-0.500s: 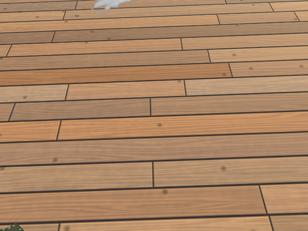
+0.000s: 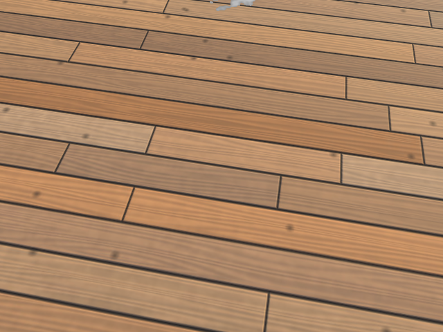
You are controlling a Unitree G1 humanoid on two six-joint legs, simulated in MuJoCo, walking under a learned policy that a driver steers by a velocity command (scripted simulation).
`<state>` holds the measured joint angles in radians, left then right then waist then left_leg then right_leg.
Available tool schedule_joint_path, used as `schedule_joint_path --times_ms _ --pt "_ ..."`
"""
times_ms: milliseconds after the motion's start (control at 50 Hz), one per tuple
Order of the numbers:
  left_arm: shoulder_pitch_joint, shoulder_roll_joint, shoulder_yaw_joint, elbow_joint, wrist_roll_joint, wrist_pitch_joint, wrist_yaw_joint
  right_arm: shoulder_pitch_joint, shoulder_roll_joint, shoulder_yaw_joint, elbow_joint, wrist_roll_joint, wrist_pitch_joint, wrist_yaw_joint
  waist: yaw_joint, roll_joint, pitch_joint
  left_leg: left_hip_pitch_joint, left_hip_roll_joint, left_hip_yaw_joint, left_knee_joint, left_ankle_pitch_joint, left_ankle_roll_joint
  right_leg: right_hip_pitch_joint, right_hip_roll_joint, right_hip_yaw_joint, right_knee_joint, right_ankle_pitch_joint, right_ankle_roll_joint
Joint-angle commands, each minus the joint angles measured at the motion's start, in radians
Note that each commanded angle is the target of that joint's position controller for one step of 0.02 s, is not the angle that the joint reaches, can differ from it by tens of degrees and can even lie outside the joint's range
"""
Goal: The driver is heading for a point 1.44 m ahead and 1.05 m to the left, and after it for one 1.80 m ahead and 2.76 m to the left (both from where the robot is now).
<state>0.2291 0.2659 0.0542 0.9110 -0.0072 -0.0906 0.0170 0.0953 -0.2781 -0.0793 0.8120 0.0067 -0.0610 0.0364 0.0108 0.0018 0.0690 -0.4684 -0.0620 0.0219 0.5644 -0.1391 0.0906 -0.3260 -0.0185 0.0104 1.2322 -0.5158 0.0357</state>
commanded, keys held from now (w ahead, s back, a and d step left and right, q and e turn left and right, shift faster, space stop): q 1.00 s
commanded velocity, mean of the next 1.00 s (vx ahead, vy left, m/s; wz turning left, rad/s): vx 0.06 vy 0.00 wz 0.58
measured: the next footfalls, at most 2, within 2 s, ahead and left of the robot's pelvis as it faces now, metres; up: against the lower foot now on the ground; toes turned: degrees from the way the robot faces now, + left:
right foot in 0.42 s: +0.26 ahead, -0.13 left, +0.00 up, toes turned +20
left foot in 0.82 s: +0.12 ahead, +0.12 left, +0.00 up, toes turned +31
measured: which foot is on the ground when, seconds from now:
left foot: down 0.00-0.42, up 0.44-0.80, down 0.82-1.00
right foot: up 0.00-0.40, down 0.42-0.82, up 0.84-1.00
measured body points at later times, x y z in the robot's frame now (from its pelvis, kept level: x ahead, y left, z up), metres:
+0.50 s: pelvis +0.14 -0.03 +0.01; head +0.18 -0.04 +0.46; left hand +0.22 +0.28 -0.08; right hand +0.37 -0.27 -0.09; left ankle +0.07 +0.06 -0.67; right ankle +0.22 -0.14 -0.72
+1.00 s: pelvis +0.13 +0.01 +0.02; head +0.14 +0.06 +0.46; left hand +0.09 +0.34 -0.10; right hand +0.41 -0.14 -0.06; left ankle +0.09 +0.09 -0.72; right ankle +0.21 -0.12 -0.64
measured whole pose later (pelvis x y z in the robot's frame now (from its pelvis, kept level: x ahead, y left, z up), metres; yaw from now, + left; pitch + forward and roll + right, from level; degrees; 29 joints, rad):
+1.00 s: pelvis +0.13 +0.01 +0.02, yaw +35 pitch +3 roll -2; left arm 0.12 0.33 0.10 0.73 0.01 0.02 0.04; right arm 0.21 -0.30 -0.07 0.62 0.00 0.03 -0.01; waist -0.01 -0.04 0.04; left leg -0.31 -0.03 -0.07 0.49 -0.22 0.05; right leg -0.57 -0.02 0.02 1.12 -0.40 0.07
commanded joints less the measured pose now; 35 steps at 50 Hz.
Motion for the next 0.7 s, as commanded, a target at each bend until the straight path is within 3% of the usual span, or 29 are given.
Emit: schedule_joint_path --times_ms 20,40,80,140,200,260,320,360,380,400,420,440,460,480,500,520,560,600,700 --pt "-0.012 0.144 0.039 -0.088 0.008 -0.011 0.018 0.073 -0.119 -0.029 -0.060 0.009 0.005 -0.017 -0.018 -0.017 -0.190 0.370 0.273 -0.320 -0.198 0.603 0.212 -0.305 -0.068 0.057 0.039 0.065 0.002" --pt "0.001 0.140 0.043 -0.097 0.010 0.009 0.022 0.058 -0.120 -0.028 -0.070 -0.005 0.010 -0.018 0.009 0.005 -0.177 0.279 0.257 -0.305 -0.219 0.602 0.208 -0.243 -0.070 0.058 0.005 0.082 0.005" --pt "0.026 0.104 0.039 -0.110 0.016 0.032 0.031 0.057 -0.151 -0.038 -0.078 -0.014 0.009 -0.023 0.030 0.043 -0.183 0.208 0.233 -0.270 -0.231 0.662 0.214 -0.209 -0.053 0.047 -0.076 0.124 0.022" --pt "-0.017 0.098 0.038 -0.137 0.023 0.046 0.041 0.072 -0.174 -0.044 -0.086 -0.001 0.021 -0.041 0.023 0.066 -0.213 0.219 0.215 -0.268 -0.218 0.621 0.189 -0.239 -0.031 0.053 -0.214 0.224 0.045" --pt "-0.096 0.098 0.035 -0.167 0.019 0.055 0.037 0.077 -0.172 -0.043 -0.097 0.011 0.048 -0.061 -0.004 0.088 -0.217 0.236 0.192 -0.299 -0.207 0.423 0.142 -0.243 -0.013 0.072 -0.349 0.324 0.056" --pt "-0.168 0.103 0.033 -0.197 0.012 0.055 0.028 0.086 -0.176 -0.044 -0.105 0.008 0.068 -0.073 -0.030 0.112 -0.188 0.248 0.185 -0.365 -0.199 0.240 0.124 -0.237 0.010 0.092 -0.466 0.337 0.059" --pt "-0.186 0.116 0.035 -0.212 0.009 0.041 0.017 0.088 -0.174 -0.043 -0.118 0.006 0.081 -0.075 -0.035 0.136 -0.171 0.276 0.186 -0.436 -0.150 0.237 0.122 -0.198 0.041 0.103 -0.560 0.276 0.053" --pt "-0.153 0.128 0.041 -0.211 0.006 0.028 0.010 0.069 -0.168 -0.040 -0.136 0.011 0.086 -0.075 -0.014 0.154 -0.173 0.299 0.176 -0.487 -0.105 0.279 0.105 -0.126 0.053 0.102 -0.668 0.269 0.035" --pt "-0.115 0.131 0.044 -0.202 0.005 0.021 0.007 0.042 -0.162 -0.036 -0.150 0.016 0.088 -0.077 0.018 0.156 -0.172 0.291 0.151 -0.490 -0.072 0.274 0.080 -0.050 0.050 0.091 -0.787 0.354 0.019" --pt "-0.078 0.154 0.052 -0.194 0.010 0.015 0.006 0.041 -0.141 -0.028 -0.163 0.015 0.090 -0.080 0.030 0.136 -0.181 0.240 0.111 -0.472 -0.019 0.195 0.039 0.072 -0.009 0.110 -0.877 0.504 -0.007" --pt "-0.056 0.222 0.065 -0.203 0.027 0.019 0.014 0.097 -0.082 -0.011 -0.172 -0.002 0.089 -0.079 -0.003 -0.039 -0.245 0.126 0.024 -0.354 0.178 -0.114 -0.016 0.242 -0.226 0.274 -0.857 0.763 -0.089" --pt "-0.039 0.256 0.071 -0.190 0.060 0.036 0.013 0.150 -0.091 -0.015 -0.198 0.005 0.081 -0.077 -0.046 -0.310 -0.227 -0.111 -0.117 -0.199 0.357 -0.568 -0.077 0.328 -0.401 0.527 -0.864 1.025 -0.288" --pt "-0.037 0.201 0.062 -0.208 0.042 0.039 0.013 0.191 -0.183 -0.037 -0.178 -0.007 0.072 -0.070 -0.033 -0.258 -0.254 -0.161 -0.039 -0.194 0.576 -0.570 -0.120 0.337 -0.450 0.564 -0.854 1.031 -0.350" --pt "-0.062 0.150 0.049 -0.226 0.034 0.042 0.017 0.173 -0.219 -0.053 -0.159 0.007 0.078 -0.066 -0.021 -0.168 -0.230 -0.173 -0.011 -0.183 0.660 -0.493 -0.141 0.312 -0.382 0.422 -0.829 0.991 -0.312" --pt "-0.094 0.131 0.043 -0.234 0.028 0.050 0.018 0.164 -0.205 -0.055 -0.145 0.013 0.093 -0.070 -0.029 -0.111 -0.201 -0.177 0.007 -0.163 0.687 -0.430 -0.160 0.281 -0.308 0.315 -0.823 0.912 -0.261" --pt "-0.114 0.129 0.041 -0.237 0.019 0.057 0.021 0.146 -0.189 -0.053 -0.152 0.013 0.105 -0.073 -0.027 -0.107 -0.176 -0.190 0.023 -0.156 0.694 -0.379 -0.172 0.255 -0.282 0.269 -0.834 0.842 -0.240" --pt "-0.120 0.144 0.043 -0.238 0.025 0.072 0.026 0.120 -0.133 -0.038 -0.176 0.023 0.117 -0.064 -0.023 -0.137 -0.145 -0.148 0.033 -0.093 0.631 -0.310 -0.182 0.191 -0.227 0.163 -0.873 0.797 -0.230" --pt "-0.103 0.160 0.051 -0.236 0.027 0.082 0.032 0.080 -0.105 -0.028 -0.208 0.024 0.116 -0.061 -0.001 -0.178 -0.152 -0.138 0.049 -0.059 0.524 -0.283 -0.188 0.218 -0.233 0.124 -0.892 0.769 -0.245" --pt "-0.116 0.203 0.071 -0.243 0.013 0.090 0.025 0.055 -0.107 -0.025 -0.247 0.014 0.117 -0.038 0.015 -0.205 -0.184 0.030 0.089 -0.006 0.275 -0.233 -0.158 0.192 -0.278 0.056 -0.901 0.690 -0.248"
Velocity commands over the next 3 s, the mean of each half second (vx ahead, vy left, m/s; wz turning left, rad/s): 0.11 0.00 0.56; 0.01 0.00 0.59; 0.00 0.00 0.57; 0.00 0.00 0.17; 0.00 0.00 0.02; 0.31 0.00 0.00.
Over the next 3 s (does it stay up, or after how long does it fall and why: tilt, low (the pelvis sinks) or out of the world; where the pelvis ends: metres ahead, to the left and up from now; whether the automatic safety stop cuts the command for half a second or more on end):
stays up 0.24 0.10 0.02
